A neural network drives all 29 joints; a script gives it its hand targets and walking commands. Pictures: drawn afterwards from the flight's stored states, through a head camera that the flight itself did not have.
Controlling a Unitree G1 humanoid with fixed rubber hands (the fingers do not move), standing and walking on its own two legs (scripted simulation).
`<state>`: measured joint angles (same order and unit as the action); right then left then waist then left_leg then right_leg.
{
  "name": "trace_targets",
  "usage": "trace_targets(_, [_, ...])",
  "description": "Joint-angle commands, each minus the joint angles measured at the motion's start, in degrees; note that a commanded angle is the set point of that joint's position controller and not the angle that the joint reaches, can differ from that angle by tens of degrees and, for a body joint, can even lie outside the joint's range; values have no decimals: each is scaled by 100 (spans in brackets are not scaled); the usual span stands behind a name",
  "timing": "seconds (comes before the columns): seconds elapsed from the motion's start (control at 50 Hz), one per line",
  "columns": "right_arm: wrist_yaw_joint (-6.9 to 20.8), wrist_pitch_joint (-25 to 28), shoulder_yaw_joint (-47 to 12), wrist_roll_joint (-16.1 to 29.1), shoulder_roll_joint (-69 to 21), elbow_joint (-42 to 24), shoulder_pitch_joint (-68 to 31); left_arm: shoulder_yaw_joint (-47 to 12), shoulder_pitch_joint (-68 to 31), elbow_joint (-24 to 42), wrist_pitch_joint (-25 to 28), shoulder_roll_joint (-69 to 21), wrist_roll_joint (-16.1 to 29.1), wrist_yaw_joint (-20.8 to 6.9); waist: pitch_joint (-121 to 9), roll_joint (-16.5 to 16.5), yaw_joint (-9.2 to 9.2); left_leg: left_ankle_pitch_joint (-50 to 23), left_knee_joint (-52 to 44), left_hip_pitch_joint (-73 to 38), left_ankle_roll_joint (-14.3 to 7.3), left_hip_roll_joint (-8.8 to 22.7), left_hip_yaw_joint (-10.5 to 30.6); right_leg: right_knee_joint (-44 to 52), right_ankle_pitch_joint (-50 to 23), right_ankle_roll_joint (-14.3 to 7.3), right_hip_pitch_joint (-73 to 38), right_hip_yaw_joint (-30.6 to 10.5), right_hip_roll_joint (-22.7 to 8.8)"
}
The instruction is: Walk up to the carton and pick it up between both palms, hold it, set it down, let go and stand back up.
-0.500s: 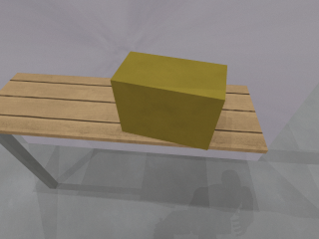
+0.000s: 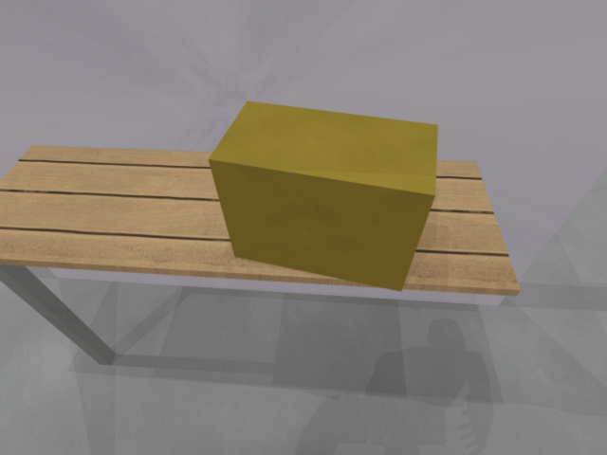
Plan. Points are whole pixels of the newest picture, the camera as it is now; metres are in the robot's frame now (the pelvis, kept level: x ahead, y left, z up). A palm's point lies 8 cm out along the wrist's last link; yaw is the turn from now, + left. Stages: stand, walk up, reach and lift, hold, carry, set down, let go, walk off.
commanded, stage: walk up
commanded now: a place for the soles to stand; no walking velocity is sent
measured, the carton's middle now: (325, 197) +0.50 -0.02 +0.02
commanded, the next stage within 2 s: none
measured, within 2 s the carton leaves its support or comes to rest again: neither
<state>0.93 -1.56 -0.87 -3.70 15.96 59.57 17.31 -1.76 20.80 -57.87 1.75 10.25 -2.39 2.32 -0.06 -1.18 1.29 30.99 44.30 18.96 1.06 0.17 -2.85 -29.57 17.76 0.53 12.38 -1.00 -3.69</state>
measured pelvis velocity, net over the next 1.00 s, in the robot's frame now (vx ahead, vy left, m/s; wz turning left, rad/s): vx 0.08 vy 0.08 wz -0.32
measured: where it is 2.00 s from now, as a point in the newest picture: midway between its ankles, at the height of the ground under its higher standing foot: outside the picture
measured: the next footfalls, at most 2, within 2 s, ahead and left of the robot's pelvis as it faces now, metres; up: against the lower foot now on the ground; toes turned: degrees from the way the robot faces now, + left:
left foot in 0.26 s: +0.19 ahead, +0.26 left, +0.00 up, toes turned +0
right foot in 0.86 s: +0.12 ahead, -0.04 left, +0.00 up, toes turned -14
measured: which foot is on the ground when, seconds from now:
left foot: up 0.00-0.24, down 0.26-0.88, up 0.90-1.00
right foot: down 0.00-0.26, up 0.28-0.84, down 0.86-1.00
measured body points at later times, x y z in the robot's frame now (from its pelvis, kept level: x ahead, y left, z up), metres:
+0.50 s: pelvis +0.09 +0.16 +0.00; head +0.11 +0.17 +0.45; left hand +0.18 +0.42 -0.14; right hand +0.09 -0.09 -0.14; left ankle +0.15 +0.26 -0.74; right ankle +0.08 +0.03 -0.66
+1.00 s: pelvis +0.08 +0.08 -0.01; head +0.10 +0.05 +0.44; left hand +0.24 +0.28 -0.14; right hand +0.05 -0.19 -0.16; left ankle +0.13 +0.24 -0.70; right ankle +0.09 -0.03 -0.74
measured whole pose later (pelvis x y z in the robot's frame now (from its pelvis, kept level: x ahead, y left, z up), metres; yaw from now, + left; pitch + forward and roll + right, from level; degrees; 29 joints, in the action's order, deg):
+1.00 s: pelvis +0.08 +0.08 -0.01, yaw -18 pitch -3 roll +1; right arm -1.2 -3.5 -0.5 -1.0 17.0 50.0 13.6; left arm 0.9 9.9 -50.9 -1.5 9.9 0.3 0.4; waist 6.8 -2.7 -0.8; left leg 33.8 53.1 21.3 0.4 7.0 -3.8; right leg -37.1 16.3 -1.7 18.0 0.6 -0.2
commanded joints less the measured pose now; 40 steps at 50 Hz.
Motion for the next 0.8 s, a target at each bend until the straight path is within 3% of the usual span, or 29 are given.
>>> trace_targets(0.0, [127, 182, 189, -77, 546, -990, -618, 450, 850, 10, 172, 1187, -46, 175, 832, 971, 134, -857, 965, 2200, 195, 648, 579, 1811, 1301, -1087, -681, -2203, -1427])
trace_targets(0.02, [152, 182, 172, -60, 474, -1040, -593, 454, 755, 31, 221, 1138, -14, 156, 636, 1068, 115, -1048, 1059, 2070, 220, 608, 555, 1760, 1026, -1037, -622, -1963, -1290])
trace_targets(0.06, [191, 130, 190, 6, 428, -1095, -267, 487, 283, 251, 249, 1244, -13, 154, 444, 1411, -110, -1284, 1065, 1626, 326, 721, 465, 1752, 837, -1017, -222, -1484, -1231])
trace_targets(0.1, [218, 72, 222, 69, 518, -1143, -243, 547, -11, 409, 243, 1281, -66, 144, 521, 1289, -285, -1468, 600, 912, 309, 832, 465, 1578, 788, -906, 562, -1014, -1084])
trace_targets(0.12, [234, 64, 211, 77, 436, -1150, -328, 553, 36, 434, 216, 1282, -66, 105, 661, 1370, -211, -1544, 395, 545, 259, 683, 220, 1521, 990, -831, 944, -846, -907])
trace_targets(0.16, [177, 101, 249, 140, 371, -994, 117, 571, -254, 567, 164, 1367, -95, 36, 711, 1286, -417, -1964, -405, -717, 163, 506, -92, 857, 287, -623, 1612, -481, -686])
trace_targets(0.18, [110, 143, 308, 176, 433, -826, 717, 543, -336, 595, 118, 1342, -156, -1, 441, 881, -687, -2358, -847, -1488, 105, 341, -244, 62, -131, -475, 1688, -373, -512])
trace_targets(0.2, [26, 200, 412, 173, 647, -605, 1292, 482, -124, 551, 72, 1115, -172, -50, 226, 33, -877, -2577, -1157, -2119, 127, 273, -180, -1080, 52, -291, 1910, -178, -22])
trace_targets(0.22, [-45, 245, 531, 204, 1069, -572, 1626, 374, 277, 619, 48, 717, -144, -85, -184, -1348, -878, -2262, -1604, -2379, 113, 825, 623, -2322, 1143, -124, 2131, 0, 399])
trace_targets(0.24, [-141, 203, 565, 236, 1438, -721, 1475, 303, 787, 685, -32, 474, -55, -83, -110, -2186, -558, -1110, -2742, -1782, -53, 2003, 2567, -3116, 2292, -29, 2246, -238, 598])
trace_targets(0.26, [-230, 115, 558, 365, 1666, -934, 806, 347, 1177, 646, -135, 604, 35, -20, 180, -1692, -161, -259, -3286, -998, -379, 2380, 3103, -3615, 2054, -16, 1995, -563, 338])
trace_targets(0.28, [-270, 51, 571, 455, 1678, -1127, 148, 359, 1035, 678, -186, 686, 63, 7, 329, -1613, -158, 1021, -3632, -330, -711, 2478, 3319, -3953, 1837, 18, 1951, -462, 138])
trace_targets(0.3, [-270, 43, 534, 509, 1458, -1216, -44, 387, 833, 634, -231, 792, 49, 14, 777, -1254, -147, 1245, -3714, 77, -655, 2308, 2887, -3945, 1615, 0, 1894, -488, 30])
trace_targets(0.34, [-267, 112, 383, 336, 974, -1263, -408, 425, 945, 429, -264, 823, 45, -17, 821, -995, 87, 4, -3113, 93, -615, 1913, 1760, -3655, 1193, -7, 1560, -526, -68])
trace_targets(0.36, [-263, 167, 323, 278, 709, -1240, -388, 434, 949, 377, -287, 771, 33, -41, 786, -867, 82, -677, -2897, 53, -685, 1770, 1382, -3551, 955, 5, 1424, -447, -40])
trace_targets(0.38, [-259, 218, 288, 229, 586, -1245, -345, 425, 1009, 347, -312, 789, 34, -50, 569, -790, 125, -1287, -2740, -234, -796, 1842, 1252, -3492, 880, 3, 1439, -455, 29])
trace_targets(0.44, [-393, 364, 320, 190, 539, -1178, 212, 573, 217, 609, -449, 1068, -134, -71, 518, 91, -113, -2830, -2521, -717, -1091, 2367, 1480, -3978, 618, 113, 1890, -574, 126])
trace_targets(0.48, [-495, 414, 360, 192, 621, -1238, 265, 596, -165, 797, -544, 1062, -162, -118, 415, 324, -197, -3456, -2422, -989, -1306, 2657, 1468, -4257, 519, 244, 2229, -619, 206])
trace_targets(0.5, [-517, 427, 339, 205, 628, -1226, 206, 598, -213, 828, -575, 1046, -139, -140, 474, 39, -156, -3452, -2420, -920, -1302, 2578, 1205, -4316, 446, 291, 2243, -637, 237])
trace_targets(0.52, [-547, 430, 373, 184, 664, -1275, 116, 582, -318, 898, -604, 999, -123, -182, 483, -53, -173, -3219, -2505, -941, -1385, 2617, 1135, -4343, 367, 342, 2307, -626, 226])
trace_targets(0.54, [-558, 443, 362, 174, 613, -1312, 82, 558, -389, 914, -618, 1007, -113, -223, 471, -177, -170, -3160, -2534, -855, -1328, 2497, 922, -4209, 288, 392, 2253, -576, 209])
trace_targets(0.58, [-542, 482, 330, 158, 439, -1233, 280, 565, -689, 995, -626, 864, -131, -291, 435, -356, -273, -3469, -2411, -1067, -1256, 2330, 740, -3847, 174, 379, 2251, -463, 222])
trace_targets(0.62, [-496, 503, 327, 115, 489, -1262, 295, 508, -667, 1011, -584, 743, -72, -333, 208, -919, -296, -3889, -2196, -1632, -1158, 2086, 317, -3133, 207, 347, 2262, -297, 230])
trace_targets(0.64, [-471, 486, 327, 115, 469, -1241, 425, 488, -734, 969, -580, 740, -70, -354, 118, -956, -334, -4019, -2136, -1725, -1165, 2041, 246, -2968, 283, 324, 2209, -193, 246])
trace_targets(0.66, [-431, 458, 345, 101, 635, -1271, 351, 471, -819, 949, -552, 756, -37, -343, 94, -1292, -380, -4046, -2025, -1745, -1112, 1999, 72, -2603, 359, 291, 2008, -86, 198])
trace_targets(0.72, [-327, 352, 342, 68, 782, -1377, 133, 450, -1014, 1050, -475, 781, 45, -356, -72, -1394, -440, -3956, -1895, -1538, -1043, 1987, -163, -1636, 414, 174, 1299, 139, 208])
trace_targets(0.76, [-297, 277, 365, 84, 972, -1471, 33, 455, -991, 1014, -411, 786, 41, -323, 74, -1145, -389, -4195, -1703, -1127, -1010, 2091, -183, -1098, 79, 62, 878, 362, 285])
trace_targets(0.78, [-266, 221, 340, 112, 1069, -1461, -125, 483, -761, 930, -351, 806, 78, -311, 21, -1125, -159, -3776, -1496, -832, -922, 1990, -317, -663, -318, -17, 390, 476, 349])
